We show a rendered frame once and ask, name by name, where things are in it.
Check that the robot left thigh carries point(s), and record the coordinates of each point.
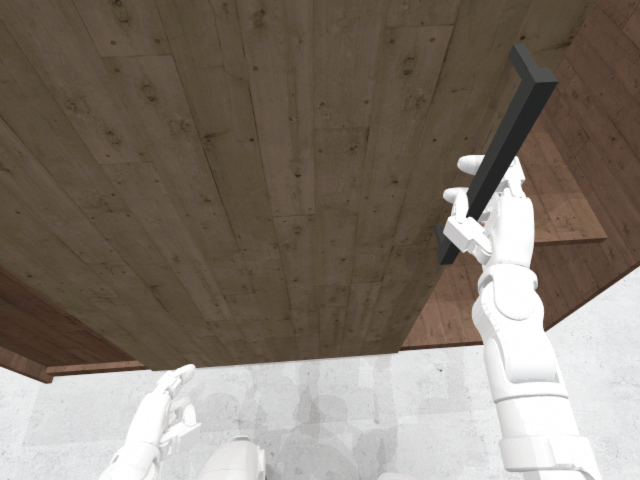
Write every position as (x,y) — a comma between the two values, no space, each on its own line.
(236,460)

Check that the handle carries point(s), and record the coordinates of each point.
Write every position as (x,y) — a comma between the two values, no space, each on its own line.
(529,100)

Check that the wardrobe door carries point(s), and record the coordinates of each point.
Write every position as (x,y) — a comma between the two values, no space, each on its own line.
(231,182)
(34,327)

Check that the robot right forearm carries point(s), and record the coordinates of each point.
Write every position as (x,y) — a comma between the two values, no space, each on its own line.
(540,434)

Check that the robot left forearm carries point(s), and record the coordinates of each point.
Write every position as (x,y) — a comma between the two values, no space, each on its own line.
(134,461)

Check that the robot right hand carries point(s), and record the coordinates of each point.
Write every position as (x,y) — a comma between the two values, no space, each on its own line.
(508,219)

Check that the robot left hand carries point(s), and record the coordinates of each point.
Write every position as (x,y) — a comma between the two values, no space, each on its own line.
(155,419)

